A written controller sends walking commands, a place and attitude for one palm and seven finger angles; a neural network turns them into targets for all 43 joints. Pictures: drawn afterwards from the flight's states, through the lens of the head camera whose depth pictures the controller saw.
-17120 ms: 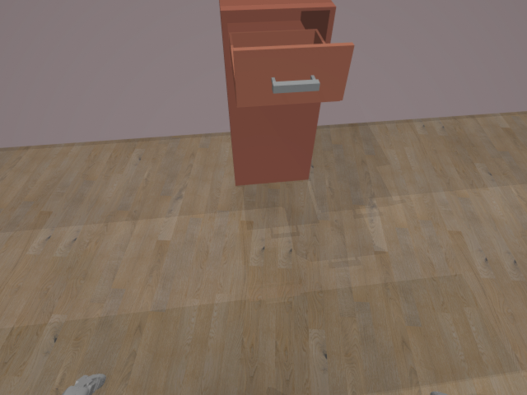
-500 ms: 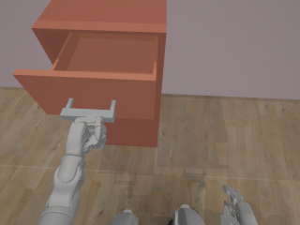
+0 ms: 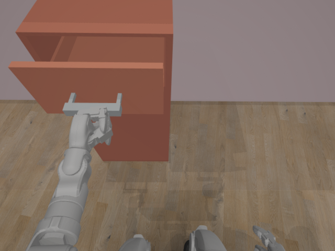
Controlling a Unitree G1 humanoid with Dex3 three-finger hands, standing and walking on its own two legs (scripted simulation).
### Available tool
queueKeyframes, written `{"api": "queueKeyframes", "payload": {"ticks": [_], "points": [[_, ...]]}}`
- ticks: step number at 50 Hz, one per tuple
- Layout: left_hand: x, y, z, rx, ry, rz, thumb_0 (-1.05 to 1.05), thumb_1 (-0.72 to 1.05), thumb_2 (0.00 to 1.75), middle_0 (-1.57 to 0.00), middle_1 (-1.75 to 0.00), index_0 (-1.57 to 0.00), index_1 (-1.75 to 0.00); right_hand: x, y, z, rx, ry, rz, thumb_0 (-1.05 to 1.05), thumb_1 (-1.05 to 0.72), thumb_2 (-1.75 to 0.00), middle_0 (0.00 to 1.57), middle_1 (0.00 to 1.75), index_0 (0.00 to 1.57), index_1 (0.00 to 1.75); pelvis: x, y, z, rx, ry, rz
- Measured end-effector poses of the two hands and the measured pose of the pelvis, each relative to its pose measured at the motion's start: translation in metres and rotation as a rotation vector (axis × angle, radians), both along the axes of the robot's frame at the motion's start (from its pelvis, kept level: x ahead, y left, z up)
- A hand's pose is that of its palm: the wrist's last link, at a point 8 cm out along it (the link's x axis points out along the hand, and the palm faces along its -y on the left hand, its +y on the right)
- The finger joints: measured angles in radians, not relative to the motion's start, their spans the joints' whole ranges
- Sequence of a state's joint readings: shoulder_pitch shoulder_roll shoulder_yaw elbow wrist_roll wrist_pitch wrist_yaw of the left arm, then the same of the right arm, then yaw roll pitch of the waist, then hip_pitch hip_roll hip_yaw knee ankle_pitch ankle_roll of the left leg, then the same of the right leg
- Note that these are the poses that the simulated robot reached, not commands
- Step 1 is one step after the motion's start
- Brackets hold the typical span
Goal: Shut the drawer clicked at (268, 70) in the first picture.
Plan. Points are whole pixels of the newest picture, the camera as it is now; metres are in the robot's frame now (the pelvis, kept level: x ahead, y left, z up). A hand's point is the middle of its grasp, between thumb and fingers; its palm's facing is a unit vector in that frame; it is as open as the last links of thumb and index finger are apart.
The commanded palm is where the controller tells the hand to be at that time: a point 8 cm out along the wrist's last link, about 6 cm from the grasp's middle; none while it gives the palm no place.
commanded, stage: push the drawer shut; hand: left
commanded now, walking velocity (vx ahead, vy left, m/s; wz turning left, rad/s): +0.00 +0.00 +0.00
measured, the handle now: (94, 103) +0.47 +0.19 +0.05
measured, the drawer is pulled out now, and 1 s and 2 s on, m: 0.12 0.00 0.00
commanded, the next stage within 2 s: pull the fist back off the drawer in 1.10 s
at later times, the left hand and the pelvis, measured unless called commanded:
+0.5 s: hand (111, 108) +0.45 +0.14 +0.05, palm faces -0.01 -1.00 -0.04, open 3.1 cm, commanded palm +0.44 +0.20 +0.05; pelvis -0.01 +0.00 -0.01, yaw +0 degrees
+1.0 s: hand (114, 91) +0.51 +0.15 +0.04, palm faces +0.00 -1.00 -0.04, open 2.8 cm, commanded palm +0.50 +0.20 +0.05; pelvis +0.00 +0.01 -0.01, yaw -1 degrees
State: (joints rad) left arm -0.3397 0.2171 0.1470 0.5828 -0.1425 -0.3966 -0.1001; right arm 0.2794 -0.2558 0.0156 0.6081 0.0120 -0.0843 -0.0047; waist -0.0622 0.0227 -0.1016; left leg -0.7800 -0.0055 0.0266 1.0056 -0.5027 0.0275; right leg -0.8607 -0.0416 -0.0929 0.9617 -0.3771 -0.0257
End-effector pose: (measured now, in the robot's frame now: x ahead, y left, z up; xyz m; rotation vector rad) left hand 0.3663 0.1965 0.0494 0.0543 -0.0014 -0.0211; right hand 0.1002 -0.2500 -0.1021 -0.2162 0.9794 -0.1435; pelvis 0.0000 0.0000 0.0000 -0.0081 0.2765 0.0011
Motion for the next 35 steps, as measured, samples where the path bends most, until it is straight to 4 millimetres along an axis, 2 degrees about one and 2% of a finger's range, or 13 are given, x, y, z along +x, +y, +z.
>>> {"api": "queueKeyframes", "payload": {"ticks": [21, 35], "points": [[0.048, 0.004, 0.000, -0.012, 0.000, 0.007, 0.02, 0.78, 0.88, -1.40, -1.60, -1.40, -1.60, -0.042, -0.005, -0.010, -0.018, 0.117, -0.049, 0.00, -0.91, -0.89, 0.20, 0.30, 0.20, 0.30, -0.007, 0.001, -0.005, -0.003, 0.036, -0.008], [0.099, 0.000, -0.001, -0.015, 0.001, 0.021, 0.02, 0.80, 0.89, -1.40, -1.60, -1.40, -1.60, -0.085, -0.007, -0.017, -0.037, 0.243, -0.091, 0.00, -0.91, -0.89, 0.20, 0.30, 0.20, 0.30, -0.011, 0.004, -0.014, -0.008, 0.096, -0.013]]}}
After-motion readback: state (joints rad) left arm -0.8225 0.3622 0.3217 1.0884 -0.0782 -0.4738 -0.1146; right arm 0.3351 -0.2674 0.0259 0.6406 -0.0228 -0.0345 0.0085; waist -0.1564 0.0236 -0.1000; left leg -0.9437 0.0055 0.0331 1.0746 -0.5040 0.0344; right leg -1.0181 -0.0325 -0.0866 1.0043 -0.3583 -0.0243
